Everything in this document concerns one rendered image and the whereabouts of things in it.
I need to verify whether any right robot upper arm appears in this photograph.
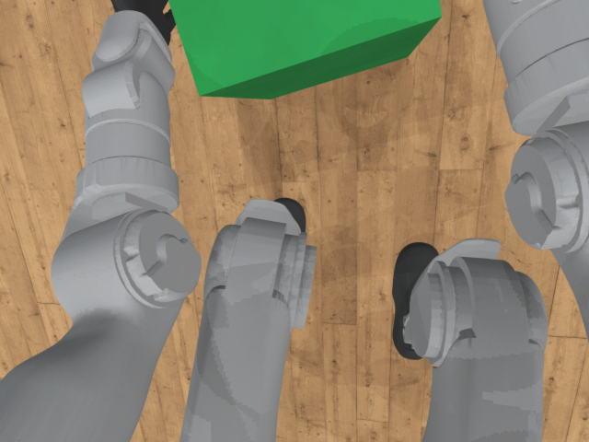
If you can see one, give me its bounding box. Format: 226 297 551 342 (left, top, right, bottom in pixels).
504 121 589 343

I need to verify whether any left robot forearm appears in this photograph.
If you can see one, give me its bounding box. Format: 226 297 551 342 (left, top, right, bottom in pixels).
59 10 179 245

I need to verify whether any left robot upper arm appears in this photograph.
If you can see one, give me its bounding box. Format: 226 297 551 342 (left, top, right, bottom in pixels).
0 208 202 442

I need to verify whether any robot left hand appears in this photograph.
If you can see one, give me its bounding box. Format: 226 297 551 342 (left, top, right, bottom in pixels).
110 0 176 46

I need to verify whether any carton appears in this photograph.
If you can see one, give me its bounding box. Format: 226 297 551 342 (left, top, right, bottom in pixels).
168 0 442 99

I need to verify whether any robot left thigh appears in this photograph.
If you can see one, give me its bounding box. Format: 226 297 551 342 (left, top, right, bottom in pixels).
179 217 317 442

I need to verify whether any right robot forearm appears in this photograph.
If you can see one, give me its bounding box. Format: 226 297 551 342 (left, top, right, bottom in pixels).
482 0 589 136

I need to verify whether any right robot shin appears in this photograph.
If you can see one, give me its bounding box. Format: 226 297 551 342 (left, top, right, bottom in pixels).
403 238 548 359

